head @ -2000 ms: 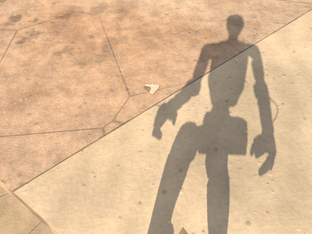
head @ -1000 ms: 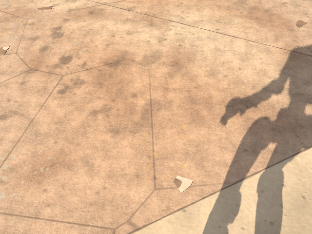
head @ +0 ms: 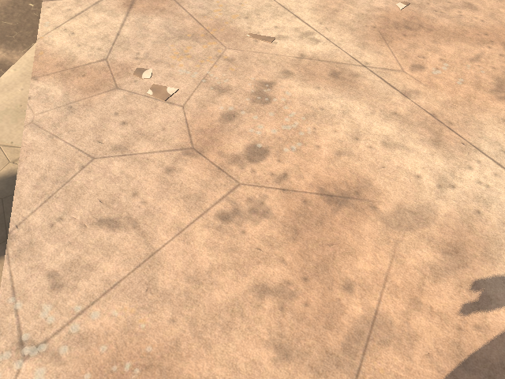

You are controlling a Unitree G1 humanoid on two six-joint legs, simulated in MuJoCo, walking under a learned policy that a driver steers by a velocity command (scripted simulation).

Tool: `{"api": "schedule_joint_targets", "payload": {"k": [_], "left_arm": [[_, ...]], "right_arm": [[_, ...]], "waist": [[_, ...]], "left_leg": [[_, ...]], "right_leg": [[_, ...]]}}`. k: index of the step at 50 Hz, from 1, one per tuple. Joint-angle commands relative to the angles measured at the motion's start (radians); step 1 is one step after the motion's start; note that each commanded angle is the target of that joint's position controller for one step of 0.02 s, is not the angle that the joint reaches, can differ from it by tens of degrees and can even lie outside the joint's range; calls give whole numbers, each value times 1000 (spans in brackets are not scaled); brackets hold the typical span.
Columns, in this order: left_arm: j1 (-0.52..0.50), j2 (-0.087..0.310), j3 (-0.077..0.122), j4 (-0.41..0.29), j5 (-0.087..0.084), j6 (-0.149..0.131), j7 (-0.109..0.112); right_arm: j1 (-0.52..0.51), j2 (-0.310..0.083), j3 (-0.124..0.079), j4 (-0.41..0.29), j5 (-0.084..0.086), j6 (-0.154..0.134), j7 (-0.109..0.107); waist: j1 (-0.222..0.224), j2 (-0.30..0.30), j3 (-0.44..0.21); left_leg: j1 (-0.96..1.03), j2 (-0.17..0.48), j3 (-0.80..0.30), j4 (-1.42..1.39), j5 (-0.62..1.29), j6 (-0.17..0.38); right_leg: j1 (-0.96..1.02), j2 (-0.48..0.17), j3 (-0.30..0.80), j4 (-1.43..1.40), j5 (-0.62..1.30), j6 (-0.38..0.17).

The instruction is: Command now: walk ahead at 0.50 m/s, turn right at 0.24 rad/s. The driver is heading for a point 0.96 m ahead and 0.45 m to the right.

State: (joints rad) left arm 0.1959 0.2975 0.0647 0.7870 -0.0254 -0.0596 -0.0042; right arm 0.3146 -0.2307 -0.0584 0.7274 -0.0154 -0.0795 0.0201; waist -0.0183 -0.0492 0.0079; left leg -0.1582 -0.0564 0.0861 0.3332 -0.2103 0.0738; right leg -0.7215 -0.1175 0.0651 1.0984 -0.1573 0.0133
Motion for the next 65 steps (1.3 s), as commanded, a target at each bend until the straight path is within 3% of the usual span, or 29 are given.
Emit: {"api": "schedule_joint_targets", "payload": {"k": [1, 5, 9, 12, 14, 15, 16, 17, 18, 19, 20, 24, 29, 34, 37, 38, 39, 40, 41, 42, 43, 45, 51, 55, 59, 61, 63, 64, 65], "left_arm": [[-10, 45, 13, -51, 4, -3, -3], [-132, 8, -4, -88, 7, -10, -30], [-206, 8, -9, -144, 6, -12, -59], [-149, 52, 11, -164, 8, -6, -71], [102, 139, 57, -118, 6, 0, -57], [235, 230, 84, -100, 7, 8, -34], [194, 282, 89, -120, -4, -1, -34], [228, 203, 67, -129, 3, -2, -35], [198, 157, 56, -129, 8, -6, -31], [131, 143, 50, -138, 6, -10, -31], [71, 108, 40, -151, 7, -12, -28], [28, 113, 38, -167, 17, -16, -10], [75, 145, 48, -145, 2, 3, 14], [139, 140, 48, -127, -4, 20, 16], [105, 100, 39, -145, 5, 20, 16], [98, 39, 17, -164, 14, 14, 11], [236, -21, -3, -188, -3, 4, 13], [246, 75, 9, -173, -19, 2, 15], [148, 140, 28, -177, -13, 9, 16], [78, 141, 31, -193, 2, 16, 17], [39, 128, 34, -208, 12, 17, 14], [49, 93, 33, -214, 0, 24, 2], [-20, 41, 16, -229, 5, 39, -7], [-139, 20, 4, -248, 3, 27, -31], [-220, 26, 4, -283, -3, 25, -53], [-195, 54, 19, -289, 4, 29, -58], [9, 116, 59, -243, 7, 36, -51], [192, 180, 93, -195, 4, 43, -35], [212, 306, 112, -189, -7, 41, -19]], "right_arm": [[-54, -137, -36, -51, -4, -30, -17], [-20, -158, -41, -16, 6, -26, -29], [27, -180, -53, 21, 20, 0, -36], [-4, -224, -65, 14, 26, 25, -52], [-32, -236, -63, 7, 32, 37, -61], [-3, -187, -43, -13, 12, 24, -63], [80, -70, -3, -57, -2, -6, -43], [-18, -157, -18, -67, 26, -47, -22], [-99, -174, -19, -97, 58, -62, -14], [-128, -158, -13, -107, 44, -70, -19], [-138, -171, -22, -105, 15, -65, -28], [-98, -145, -21, -102, -2, -21, -33], [-270, -92, 6, -136, 1, -20, -27], [-339, -143, -15, -159, 24, -42, -6], [-184, -185, -46, -126, 21, -57, -10], [-42, -237, -62, -117, 2, -61, -19], [59, -322, -81, -88, -17, -51, -20], [72, -260, -73, -81, 10, -44, -14], [29, -187, -54, -97, 15, -38, -19], [-17, -163, -43, -99, 9, -29, -21], [-50, -142, -35, -94, 5, -23, -22], [-76, -118, -25, -80, 0, -26, -24], [-57, -179, -45, -16, 4, -31, -26], [-34, -207, -50, 17, 13, -19, -33], [7, -242, -59, 49, 32, -1, -31], [0, -268, -68, 53, 42, 10, -34], [-18, -288, -72, 50, 52, 24, -42], [-6, -256, -59, 40, 41, 22, -48], [61, -117, -14, -21, -10, 5, -38]], "waist": [[19, 96, -2], [-34, 90, 50], [-59, 91, 81], [-3, 147, 6], [140, 136, -129], [178, -3, -236], [67, -239, -356], [149, -98, -416], [147, -48, -283], [93, 64, -162], [56, 77, -118], [-6, 28, -56], [61, -20, -37], [84, -53, -46], [-11, -79, -95], [-76, 6, -209], [-28, 311, -332], [-46, 322, -303], [-77, 210, -177], [-69, 143, -100], [-52, 129, -43], [-14, 169, -7], [-11, 127, 7], [-54, 116, 35], [-70, 118, 70], [-35, 140, 42], [92, 143, -75], [173, 96, -165], [88, -196, -233]], "left_leg": [[17, 260, -82, -171, 337, 123], [71, 271, -3, -194, 317, 91], [241, 324, 30, -124, 439, 77], [292, 327, 73, 54, 898, 39], [185, 275, 112, 408, 983, -7], [-73, 217, 113, 733, 586, -50], [-503, -28, -29, 1115, -334, -120], [-611, 19, -226, 1157, -325, -86], [-657, 63, -214, 1114, -256, -66], [-636, 107, -198, 1008, -192, -60], [-576, 140, -191, 917, -159, -66], [-470, 160, -158, 747, -108, -117], [-370, 92, -123, 364, 217, -153], [-308, 47, -162, 187, 195, -127], [-73, 63, -154, 114, 144, -58], [159, 220, -297, 123, 88, 11], [479, 457, -742, 47, -75, 183], [479, 501, -927, -14, -346, 210], [374, 448, -776, -32, -373, 162], [256, 400, -627, -36, -253, 125], [157, 357, -524, -55, -136, 111], [52, 305, -379, -104, -14, 92], [67, 321, -171, -163, 205, 116], [94, 301, -40, -160, 245, 82], [183, 335, 18, -131, 314, 59], [222, 340, 61, -32, 611, 38], [190, 309, 118, 259, 883, 6], [-5, 273, 127, 520, 733, -32], [-470, 112, 106, 903, -177, -98]], "right_leg": [[-22, 3, 50, -141, 181, 7], [6, 26, -23, -366, 315, -13], [-55, 41, -68, -461, 192, -57], [92, 123, -160, -468, 20, -114], [456, 199, -171, -544, 44, -180], [773, 41, 88, -549, 109, -247], [1097, -202, 693, -685, -52, -468], [1138, -197, 744, -772, -140, -432], [1037, -168, 596, -778, -116, -384], [859, -127, 483, -787, -8, -352], [735, -94, 405, -798, 92, -333], [500, -35, 283, -853, 275, -335], [403, 60, 178, -823, 188, -255], [517, 12, 325, -719, 38, -225], [500, 50, 343, -561, 70, -168], [397, 106, 264, -310, -9, -126], [66, 247, 120, 22, -411, -53], [-97, 166, 116, 187, -422, -35], [-131, 127, 111, 241, -323, -26], [-109, 96, 77, 234, -248, -21], [-86, 72, 74, 195, -198, -19], [-14, 36, 59, 137, -153, -20], [-49, 7, 33, -68, -1, 9], [8, 21, -29, -292, 163, -8], [43, 41, -85, -421, 103, -50], [134, 91, -136, -455, 4, -91], [420, 180, -188, -530, -2, -150], [725, 168, -110, -551, 42, -192], [1075, -108, 403, -588, -26, -348]]}}
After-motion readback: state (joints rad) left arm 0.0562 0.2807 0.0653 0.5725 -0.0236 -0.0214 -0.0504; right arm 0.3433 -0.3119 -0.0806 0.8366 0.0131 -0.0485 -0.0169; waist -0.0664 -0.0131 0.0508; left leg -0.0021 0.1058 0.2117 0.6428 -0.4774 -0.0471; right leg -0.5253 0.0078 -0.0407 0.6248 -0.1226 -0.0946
